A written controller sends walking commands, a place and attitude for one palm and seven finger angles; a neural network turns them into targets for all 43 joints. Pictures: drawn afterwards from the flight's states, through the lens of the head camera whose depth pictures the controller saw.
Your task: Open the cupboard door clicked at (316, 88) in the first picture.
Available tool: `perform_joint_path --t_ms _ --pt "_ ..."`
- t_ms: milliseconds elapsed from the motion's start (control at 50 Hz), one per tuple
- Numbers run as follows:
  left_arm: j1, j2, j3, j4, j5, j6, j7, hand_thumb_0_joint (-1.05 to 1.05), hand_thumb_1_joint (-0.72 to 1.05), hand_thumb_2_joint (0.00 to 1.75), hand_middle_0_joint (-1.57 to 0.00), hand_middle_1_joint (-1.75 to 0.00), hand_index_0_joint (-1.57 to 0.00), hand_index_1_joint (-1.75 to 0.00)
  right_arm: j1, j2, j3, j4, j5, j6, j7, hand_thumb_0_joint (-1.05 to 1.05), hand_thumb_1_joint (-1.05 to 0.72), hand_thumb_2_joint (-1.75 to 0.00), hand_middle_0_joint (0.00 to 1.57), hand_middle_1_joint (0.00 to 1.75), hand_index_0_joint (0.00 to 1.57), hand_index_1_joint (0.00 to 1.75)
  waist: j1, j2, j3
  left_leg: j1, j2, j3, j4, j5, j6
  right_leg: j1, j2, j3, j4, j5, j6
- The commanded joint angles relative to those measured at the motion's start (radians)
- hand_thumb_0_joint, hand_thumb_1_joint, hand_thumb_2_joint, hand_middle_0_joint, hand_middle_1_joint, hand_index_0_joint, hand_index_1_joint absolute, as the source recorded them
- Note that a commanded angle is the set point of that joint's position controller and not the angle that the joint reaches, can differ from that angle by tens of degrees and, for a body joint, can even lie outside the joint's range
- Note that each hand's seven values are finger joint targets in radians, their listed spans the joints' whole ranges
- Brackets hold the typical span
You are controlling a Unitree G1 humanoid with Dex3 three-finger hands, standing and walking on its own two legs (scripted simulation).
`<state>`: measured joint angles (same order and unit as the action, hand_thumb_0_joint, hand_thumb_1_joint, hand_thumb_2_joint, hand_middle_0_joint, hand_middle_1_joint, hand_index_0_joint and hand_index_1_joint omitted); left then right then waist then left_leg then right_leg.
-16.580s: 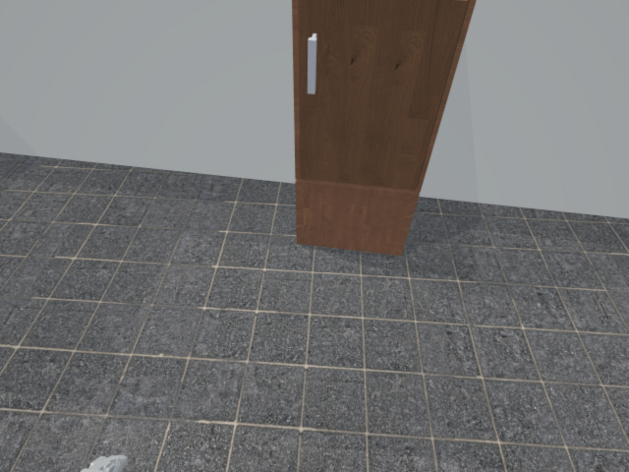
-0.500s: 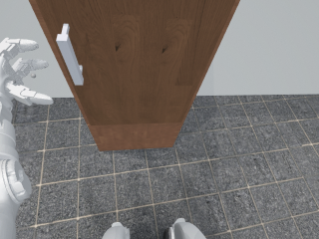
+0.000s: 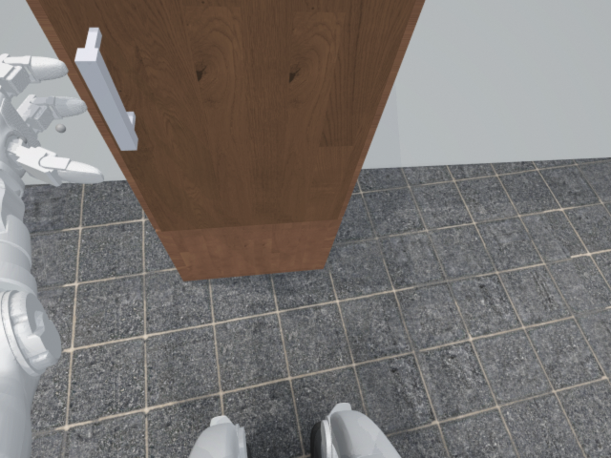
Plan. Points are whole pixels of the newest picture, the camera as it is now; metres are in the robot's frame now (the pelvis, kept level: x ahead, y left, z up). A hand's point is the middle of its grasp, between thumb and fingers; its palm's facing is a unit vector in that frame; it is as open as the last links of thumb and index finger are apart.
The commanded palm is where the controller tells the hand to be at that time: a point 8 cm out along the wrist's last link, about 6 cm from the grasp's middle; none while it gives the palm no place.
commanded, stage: slide the fingers in behind the handle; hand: left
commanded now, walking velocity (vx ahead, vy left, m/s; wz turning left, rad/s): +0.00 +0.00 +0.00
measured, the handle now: (112, 94) +0.56 +0.21 +0.09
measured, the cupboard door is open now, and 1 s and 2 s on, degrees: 0 0 0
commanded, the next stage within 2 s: close the thumb around the handle in 1.50 s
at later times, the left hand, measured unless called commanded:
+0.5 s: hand (89, 125) +0.51 +0.22 +0.10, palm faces +0.02 -1.00 -0.02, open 13.9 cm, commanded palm +0.48 +0.26 +0.09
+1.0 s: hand (119, 127) +0.51 +0.19 +0.09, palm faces +0.03 -1.00 -0.02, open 13.9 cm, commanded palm +0.49 +0.23 +0.09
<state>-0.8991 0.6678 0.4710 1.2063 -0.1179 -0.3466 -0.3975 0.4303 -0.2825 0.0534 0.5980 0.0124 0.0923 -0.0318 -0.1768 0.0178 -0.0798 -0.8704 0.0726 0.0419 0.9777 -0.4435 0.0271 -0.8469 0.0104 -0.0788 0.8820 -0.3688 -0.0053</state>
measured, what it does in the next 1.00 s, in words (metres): stands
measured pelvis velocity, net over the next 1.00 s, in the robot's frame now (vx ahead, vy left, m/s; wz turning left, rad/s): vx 0.01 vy -0.01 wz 0.01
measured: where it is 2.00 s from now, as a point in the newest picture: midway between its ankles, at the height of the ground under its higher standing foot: outside the picture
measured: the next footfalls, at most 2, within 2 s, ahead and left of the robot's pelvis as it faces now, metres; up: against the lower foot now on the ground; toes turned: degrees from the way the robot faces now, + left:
none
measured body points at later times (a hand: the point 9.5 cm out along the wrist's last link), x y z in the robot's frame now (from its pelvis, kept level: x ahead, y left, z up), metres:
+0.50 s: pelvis +0.01 -0.01 +0.00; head +0.13 +0.02 +0.44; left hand +0.50 +0.28 +0.10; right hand +0.01 -0.28 -0.10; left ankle +0.01 +0.10 -0.68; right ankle +0.03 -0.12 -0.68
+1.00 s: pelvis +0.01 -0.01 +0.00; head +0.12 +0.01 +0.43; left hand +0.50 +0.25 +0.09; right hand +0.02 -0.27 -0.11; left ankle +0.01 +0.10 -0.68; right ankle +0.03 -0.12 -0.68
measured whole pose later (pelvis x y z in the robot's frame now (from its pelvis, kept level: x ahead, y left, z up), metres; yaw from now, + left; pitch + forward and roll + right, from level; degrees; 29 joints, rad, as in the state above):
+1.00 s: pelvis +0.01 -0.01 +0.00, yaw +1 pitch +19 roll -3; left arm -0.91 0.52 0.39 1.18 -0.10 -0.38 -0.25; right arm 0.39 -0.27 0.03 0.61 0.01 0.07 -0.01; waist -0.17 0.02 -0.09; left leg -0.86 0.07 0.03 0.97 -0.45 0.01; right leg -0.84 0.01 -0.08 0.90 -0.39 -0.02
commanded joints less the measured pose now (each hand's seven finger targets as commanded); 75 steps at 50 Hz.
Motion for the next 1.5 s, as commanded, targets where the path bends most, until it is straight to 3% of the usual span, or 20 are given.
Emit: perform_joint_path --t_ms 0,60,140,180,240,320,360,480,520,600,640,720,840,1000,1040,1160,1260,1340,1420,1480 --pt "-0.389 0.271 0.028 -0.186 -0.034 -0.064 -0.008 0.0 -0.5 0.3 -0.3 -1.2 -0.3 -1.2 0.143 -0.196 -0.071 -0.056 -0.004 -0.02 -0.017 0.0 -0.9 -0.9 0.2 0.3 0.2 0.3 0.008 0.101 -0.431 0.295 -0.043 -0.083 -0.119 0.331 0.009 0.212 0.044 0.047 -0.091 0.243 -0.012" --pt "-0.437 0.264 -0.002 -0.166 -0.016 -0.05 -0.001 0.0 -0.5 0.3 -0.3 -1.2 -0.3 -1.2 0.141 -0.196 -0.07 -0.048 0.0 -0.021 -0.021 0.0 -0.9 -0.9 0.2 0.3 0.2 0.3 -0.012 0.112 -0.372 0.258 -0.044 -0.081 -0.125 0.255 0.012 0.172 0.039 0.052 -0.104 0.182 -0.007" --pt "-0.494 0.282 0.01 -0.238 -0.011 -0.079 0.02 0.0 -0.5 0.3 -0.3 -1.2 -0.3 -1.2 0.151 -0.194 -0.074 -0.038 -0.007 -0.032 -0.022 0.0 -0.9 -0.9 0.2 0.3 0.2 0.3 -0.008 0.181 -0.453 0.339 -0.04 -0.096 -0.114 0.307 0.006 0.146 0.039 0.05 -0.091 0.19 -0.013" --pt "-0.487 0.243 -0.003 -0.235 -0.019 -0.085 0.029 0.0 -0.5 0.3 -0.3 -1.2 -0.3 -1.2 0.149 -0.189 -0.075 -0.036 -0.007 -0.036 -0.017 0.0 -0.9 -0.9 0.2 0.3 0.2 0.3 -0.012 0.166 -0.464 0.344 -0.041 -0.095 -0.109 0.317 0.005 0.152 0.042 0.05 -0.091 0.199 -0.011" --pt "-0.477 0.29 0.032 -0.215 -0.015 -0.082 0.036 0.0 -0.5 0.3 -0.3 -1.2 -0.3 -1.2 0.152 -0.193 -0.074 -0.03 -0.006 -0.034 -0.018 0.0 -0.9 -0.9 0.2 0.3 0.2 0.3 -0.006 0.136 -0.476 0.315 -0.041 -0.089 -0.102 0.333 0.008 0.191 0.04 0.054 -0.084 0.238 -0.008" --pt "-0.429 0.238 -0.001 -0.223 -0.005 -0.063 0.044 0.0 -0.5 0.3 -0.3 -1.2 -0.3 -1.2 0.149 -0.184 -0.076 -0.041 -0.006 -0.029 -0.011 0.0 -0.9 -0.9 0.2 0.3 0.2 0.3 0.002 0.166 -0.486 0.341 -0.043 -0.079 -0.101 0.387 0.007 0.199 0.041 0.05 -0.08 0.292 -0.008" --pt "-0.409 0.267 0.028 -0.236 -0.006 -0.059 0.05 0.0 -0.5 0.3 -0.3 -1.2 -0.3 -1.2 0.152 -0.186 -0.077 -0.049 -0.007 -0.025 -0.008 0.0 -0.9 -0.9 0.2 0.3 0.2 0.3 0.017 0.149 -0.49 0.328 -0.044 -0.078 -0.103 0.403 0.007 0.23 0.042 0.052 -0.079 0.315 -0.009" --pt "-0.375 0.127 -0.04 -0.291 -0.036 -0.071 0.061 0.0 -0.5 0.3 -0.3 -1.2 -0.3 -1.2 0.138 -0.173 -0.088 -0.055 -0.006 -0.021 0.005 0.0 -0.9 -0.9 0.2 0.3 0.2 0.3 0.006 0.12 -0.471 0.375 -0.041 -0.077 -0.108 0.46 0.004 0.22 0.047 0.041 -0.085 0.357 -0.007" --pt "-0.358 0.119 -0.038 -0.248 -0.037 -0.065 0.066 0.0 -0.5 0.3 -0.3 -1.2 -0.3 -1.2 0.136 -0.174 -0.088 -0.05 -0.005 -0.019 0.005 0.0 -0.9 -0.9 0.2 0.3 0.2 0.3 0.006 0.088 -0.441 0.343 -0.043 -0.075 -0.108 0.429 0.006 0.219 0.046 0.043 -0.085 0.343 -0.007" --pt "-0.399 0.087 -0.061 -0.294 -0.025 -0.077 0.092 0.0 -0.5 0.3 -0.3 -1.2 -0.3 -1.2 0.133 -0.168 -0.091 -0.046 -0.008 -0.023 0.007 0.0 -0.9 -0.9 0.2 0.3 0.2 0.3 0.007 0.133 -0.44 0.38 -0.046 -0.08 -0.11 0.442 0.004 0.194 0.041 0.041 -0.081 0.329 -0.013" --pt "-0.415 0.081 -0.064 -0.309 -0.02 -0.092 0.108 0.0 -0.5 0.3 -0.3 -1.2 -0.3 -1.2 0.126 -0.163 -0.091 -0.041 -0.01 -0.025 0.01 0.0 -0.9 -0.9 0.2 0.3 0.2 0.3 0.009 0.162 -0.47 0.411 -0.043 -0.083 -0.103 0.467 -0.002 0.179 0.04 0.042 -0.075 0.336 -0.012" --pt "-0.431 0.078 -0.059 -0.26 -0.012 -0.103 0.133 0.0 -0.5 0.3 -0.3 -1.2 -0.3 -1.2 0.122 -0.161 -0.088 -0.032 -0.009 -0.03 0.01 0.0 -0.9 -0.9 0.2 0.3 0.2 0.3 -0.002 0.096 -0.44 0.356 -0.047 -0.085 -0.105 0.407 0.001 0.194 0.04 0.044 -0.072 0.314 -0.009" --pt "-0.432 0.139 -0.022 -0.232 0.009 -0.101 0.15 0.0 -0.5 0.3 -0.3 -1.2 -0.3 -1.2 0.118 -0.164 -0.082 -0.036 -0.009 -0.037 0.007 0.0 -0.9 -0.9 0.2 0.3 0.2 0.3 0.01 0.1 -0.462 0.308 -0.054 -0.073 -0.1 0.376 0.004 0.238 0.035 0.059 -0.07 0.323 -0.008" --pt "-0.471 0.03 -0.099 -0.222 -0.006 -0.1 0.144 0.0 -0.5 0.3 -0.3 -1.2 -0.3 -1.2 0.131 -0.163 -0.086 -0.026 -0.013 -0.045 0.01 0.0 -0.9 -0.9 0.2 0.3 0.2 0.3 -0.019 0.098 -0.457 0.34 -0.051 -0.087 -0.101 0.358 0.002 0.179 0.04 0.046 -0.075 0.277 -0.01" --pt "-0.494 0.049 -0.089 -0.198 -0.003 -0.089 0.151 0.0 -0.5 0.3 -0.3 -1.2 -0.3 -1.2 0.134 -0.167 -0.086 -0.018 -0.011 -0.046 0.009 0.0 -0.9 -0.9 0.2 0.3 0.2 0.3 -0.024 0.086 -0.425 0.302 -0.051 -0.084 -0.106 0.317 0.003 0.175 0.037 0.048 -0.08 0.254 -0.007" --pt "-0.487 0.092 -0.054 -0.251 0.024 -0.109 0.186 0.0 -0.5 0.3 -0.3 -1.2 -0.3 -1.2 0.144 -0.16 -0.086 -0.028 -0.018 -0.049 0.014 0.0 -0.9 -0.9 0.2 0.3 0.2 0.3 0.004 0.137 -0.501 0.333 -0.054 -0.081 -0.097 0.376 0.001 0.204 0.036 0.053 -0.066 0.298 -0.011" --pt "-0.475 0.136 -0.021 -0.244 0.025 -0.113 0.19 0.0 -0.5 0.3 -0.3 -1.2 -0.3 -1.2 0.151 -0.165 -0.088 -0.029 -0.016 -0.045 0.014 0.0 -0.9 -0.9 0.2 0.3 0.2 0.3 0.005 0.104 -0.499 0.298 -0.057 -0.073 -0.103 0.358 0.005 0.254 0.038 0.062 -0.072 0.317 -0.007" --pt "-0.465 0.069 -0.073 -0.225 0.014 -0.102 0.169 0.0 -0.5 0.3 -0.3 -1.2 -0.3 -1.2 0.144 -0.161 -0.086 -0.029 -0.013 -0.044 0.013 0.0 -0.9 -0.9 0.2 0.3 0.2 0.3 -0.01 0.112 -0.464 0.303 -0.056 -0.071 -0.108 0.342 0.004 0.225 0.039 0.056 -0.081 0.3 -0.007" --pt "-0.443 0.11 -0.036 -0.226 0.01 -0.104 0.163 0.0 -0.5 0.3 -0.3 -1.2 -0.3 -1.2 0.149 -0.168 -0.088 -0.028 -0.014 -0.045 0.01 0.0 -0.9 -0.9 0.2 0.3 0.2 0.3 0.004 0.111 -0.478 0.315 -0.054 -0.073 -0.108 0.361 0.004 0.232 0.039 0.056 -0.08 0.308 -0.01" --pt "-0.444 0.05 -0.083 -0.227 0.003 -0.1 0.156 0.0 -0.5 0.3 -0.3 -1.2 -0.3 -1.2 0.145 -0.163 -0.089 -0.027 -0.013 -0.045 0.013 0.0 -0.9 -0.9 0.2 0.3 0.2 0.3 -0.008 0.109 -0.451 0.321 -0.054 -0.074 -0.108 0.364 0.004 0.209 0.04 0.052 -0.083 0.304 -0.009"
